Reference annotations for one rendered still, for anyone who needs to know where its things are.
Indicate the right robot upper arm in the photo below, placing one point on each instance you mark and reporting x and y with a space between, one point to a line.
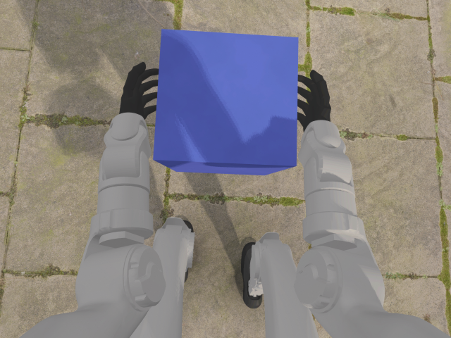
345 292

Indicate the robot right hand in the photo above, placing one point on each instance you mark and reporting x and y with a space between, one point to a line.
318 107

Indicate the right robot forearm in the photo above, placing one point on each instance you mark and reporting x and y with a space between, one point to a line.
331 214

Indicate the left robot upper arm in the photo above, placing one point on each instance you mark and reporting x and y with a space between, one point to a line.
115 289

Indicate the robot left foot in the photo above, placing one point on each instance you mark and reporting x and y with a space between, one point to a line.
190 227

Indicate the left robot forearm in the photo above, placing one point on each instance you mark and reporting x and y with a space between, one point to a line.
123 216

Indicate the robot left shin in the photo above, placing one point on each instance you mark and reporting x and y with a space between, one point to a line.
171 221

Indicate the carton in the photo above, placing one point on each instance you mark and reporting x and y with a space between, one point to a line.
226 103

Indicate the robot left hand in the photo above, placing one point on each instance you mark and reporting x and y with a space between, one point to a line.
133 100

